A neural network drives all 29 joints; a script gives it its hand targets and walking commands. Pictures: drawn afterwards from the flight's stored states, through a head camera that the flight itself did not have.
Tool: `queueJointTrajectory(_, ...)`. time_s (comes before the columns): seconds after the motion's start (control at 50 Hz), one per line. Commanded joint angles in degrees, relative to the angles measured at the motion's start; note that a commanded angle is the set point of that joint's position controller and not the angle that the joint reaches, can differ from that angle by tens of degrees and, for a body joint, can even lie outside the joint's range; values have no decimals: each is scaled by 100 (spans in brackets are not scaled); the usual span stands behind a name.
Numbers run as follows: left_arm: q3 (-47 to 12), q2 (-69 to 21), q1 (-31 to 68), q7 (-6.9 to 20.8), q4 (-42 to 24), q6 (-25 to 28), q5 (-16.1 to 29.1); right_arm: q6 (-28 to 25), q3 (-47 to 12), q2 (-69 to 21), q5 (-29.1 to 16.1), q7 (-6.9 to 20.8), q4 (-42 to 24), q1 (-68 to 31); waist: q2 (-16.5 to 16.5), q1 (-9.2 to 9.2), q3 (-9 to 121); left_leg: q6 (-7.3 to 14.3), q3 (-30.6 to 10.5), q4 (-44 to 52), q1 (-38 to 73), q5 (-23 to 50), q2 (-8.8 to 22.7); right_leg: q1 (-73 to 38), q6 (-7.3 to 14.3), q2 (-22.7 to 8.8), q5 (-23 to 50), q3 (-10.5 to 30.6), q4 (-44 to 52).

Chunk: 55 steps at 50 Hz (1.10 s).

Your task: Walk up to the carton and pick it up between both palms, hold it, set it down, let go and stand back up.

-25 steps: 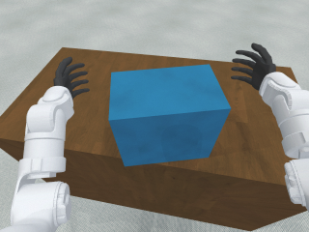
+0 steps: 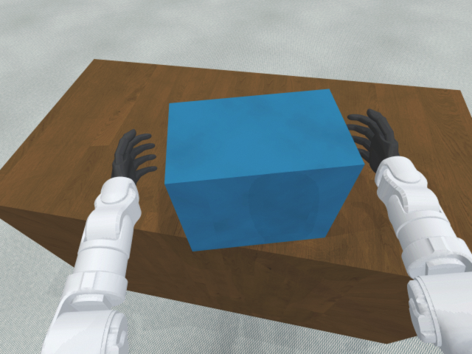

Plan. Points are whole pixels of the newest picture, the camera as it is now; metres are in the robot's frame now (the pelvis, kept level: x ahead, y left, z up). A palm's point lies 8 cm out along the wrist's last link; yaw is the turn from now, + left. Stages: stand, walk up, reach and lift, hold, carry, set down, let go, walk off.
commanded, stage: reach and lift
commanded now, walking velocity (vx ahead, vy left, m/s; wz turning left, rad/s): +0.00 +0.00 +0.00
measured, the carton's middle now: (254, 177) +0.41 +0.03 +0.04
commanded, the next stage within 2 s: none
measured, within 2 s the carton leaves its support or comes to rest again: neither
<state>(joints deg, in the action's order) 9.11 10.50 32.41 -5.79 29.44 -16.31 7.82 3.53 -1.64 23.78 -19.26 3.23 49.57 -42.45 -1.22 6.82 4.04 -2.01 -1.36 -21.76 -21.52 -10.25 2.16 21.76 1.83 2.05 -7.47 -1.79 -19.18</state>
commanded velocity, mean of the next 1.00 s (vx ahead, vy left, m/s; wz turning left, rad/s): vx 0.00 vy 0.00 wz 0.00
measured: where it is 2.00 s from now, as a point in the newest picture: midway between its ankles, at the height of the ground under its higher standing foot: outside the picture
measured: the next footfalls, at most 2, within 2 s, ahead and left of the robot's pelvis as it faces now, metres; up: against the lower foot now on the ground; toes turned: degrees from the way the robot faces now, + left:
none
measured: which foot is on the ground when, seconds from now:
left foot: down 0.00-1.00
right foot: down 0.00-1.00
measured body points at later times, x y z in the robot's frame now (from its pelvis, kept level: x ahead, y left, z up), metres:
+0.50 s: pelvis +0.00 +0.00 +0.00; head +0.06 -0.01 +0.45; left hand +0.38 +0.23 +0.07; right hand +0.46 -0.16 +0.08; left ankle +0.00 +0.14 -0.74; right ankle +0.01 -0.10 -0.74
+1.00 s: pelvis +0.00 -0.01 +0.00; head +0.05 -0.01 +0.45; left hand +0.39 +0.21 +0.07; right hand +0.45 -0.15 +0.08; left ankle +0.00 +0.14 -0.74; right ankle +0.01 -0.10 -0.74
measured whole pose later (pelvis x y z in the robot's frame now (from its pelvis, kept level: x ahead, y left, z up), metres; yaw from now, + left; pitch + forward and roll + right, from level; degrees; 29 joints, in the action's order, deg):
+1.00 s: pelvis +0.00 -0.01 +0.00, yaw -1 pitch +10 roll +0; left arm 13.4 1.5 35.2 -9.3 38.6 -5.0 -0.3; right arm -2.5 -0.8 15.4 -14.5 -1.2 57.7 -45.6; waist -0.2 7.9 4.5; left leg -2.5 0.2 -20.9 -20.8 -9.8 3.1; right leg 21.5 2.3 3.1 -6.7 -0.3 -18.4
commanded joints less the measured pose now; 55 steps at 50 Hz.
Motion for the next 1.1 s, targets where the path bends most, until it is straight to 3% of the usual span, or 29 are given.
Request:
queueJointTrajectory(0.0, 218, 868, 2014, -4, -1058, 877, -217, -774, 141, 1079, -142, 33, -874, -2502, 354, 99, 3620, -102, 407, -21, 386, 2269, -274, -2704, -342, 82, 2437, 127, -393)
queueJointTrajectory(0.08, 133, 823, 1991, -53, -985, 1014, -151, -940, 11, 1146, -228, 25, -925, -2671, 512, 96, 3685, -83, 424, -90, 482, 2362, -244, -2627, -340, 117, 2534, 132, -384)
queueJointTrajectory(0.18, -44, 664, 2080, -127, -1072, 1060, -56, -958, -29, 1142, -326, 47, -751, -2710, 347, 79, 3862, -157, 394, -184, 702, 2515, -203, -2309, -254, 174, 2430, 116, -360)
queueJointTrajectory(0.28, -5, 544, 1981, -69, -764, 1008, -157, -940, -118, 964, -289, -1, -452, -2672, 416, 106, 3567, -105, 398, -132, 602, 2419, -218, -2340, -281, 123, 2390, 167, -313)
queueJointTrajectory(0.36, 91, 429, 2016, -33, -701, 1094, -307, -962, -93, 679, -131, -73, -452, -2691, 530, 111, 3507, -76, 402, -40, 485, 2273, -237, -2528, -350, 63, 2432, 175, -312)
queueJointTrajectory(0.42, 175, 312, 2161, -47, -834, 1252, -443, -1002, -61, 454, -18, -95, -481, -2734, 427, 151, 3642, -98, 423, -16, 421, 2342, -257, -2607, -369, 35, 2543, 192, -326)
queueJointTrajectory(0.48, 142, 100, 2219, -73, -735, 1333, -508, -995, 44, 215, 134, -129, -483, -2798, 432, 100, 3590, -80, 415, 67, 393, 2110, -250, -2550, -364, 12, 2297, 204, -281)
queueJointTrajectory(0.5, 169, 26, 2208, -76, -655, 1357, -542, -996, 12, 90, 193, -148, -525, -2837, 448, 171, 3603, -62, 439, 51, 386, 2173, -261, -2570, -359, 8, 2281, 213, -264)
queueJointTrajectory(0.54, 152, -63, 2359, -129, -753, 1395, -621, -1028, 216, 91, 342, -185, -494, -2895, 322, 80, 3709, -115, 443, 38, 521, 2189, -249, -2430, -330, 26, 2111, 176, -217)
queueJointTrajectory(0.62, 170, -342, 2361, -217, -652, 1304, -780, -978, 275, -126, 526, -254, -358, -2960, 331, 100, 3521, -130, 444, -16, 778, 2372, -221, -2272, -269, 103, 1943, 112, -121)
queueJointTrajectory(0.74, 320, -422, 2406, -262, -479, 1322, -906, -904, 71, -395, 504, -346, -454, -3046, 510, 256, 3471, -59, 477, 79, 482, 2217, -231, -2756, -333, 43, 2249, 223, -221)
queueJointTrajectory(0.76, 295, -431, 2398, -262, -473, 1324, -903, -913, 104, -365, 509, -363, -449, -3030, 495, 201, 3528, -74, 481, 89, 509, 2187, -231, -2736, -332, 45, 2240, 222, -209)
queueJointTrajectory(0.94, 253, -587, 2675, -297, -320, 1462, -825, -847, 35, -593, 491, -371, -386, -3168, 420, 274, 3571, -88, 495, 27, 571, 2130, -210, -2429, -285, 32, 1933, 250, -175)
queueJointTrajectory(0.96, 215, -605, 2697, -301, -356, 1473, -822, -859, 93, -596, 513, -377, -419, -3154, 384, 212, 3605, -102, 482, 9, 621, 2136, -210, -2391, -281, 33, 1941, 240, -164)
queueJointTrajectory(1.02, 284, -614, 2762, -242, -323, 1538, -818, -847, 104, -774, 605, -384, -584, -3251, 583, 212, 3643, -37, 495, 27, 525, 2067, -245, -2554, -355, -9, 2034, 255, -181)
queueJointTrajectory(1.06, 342, -612, 2798, -265, -236, 1571, -914, -869, 185, -723, 683, -365, -428, -3227, 412, 274, 3624, -86, 499, 53, 544, 2063, -221, -2528, -317, -8, 1930, 238, -207)
queueJointTrajectory(1.08, 359, -696, 2812, -256, -189, 1584, -937, -854, 159, -834, 714, -343, -347, -3243, 497, 290, 3547, -72, 506, 52, 543, 2083, -216, -2538, -315, -5, 1890, 232, -173)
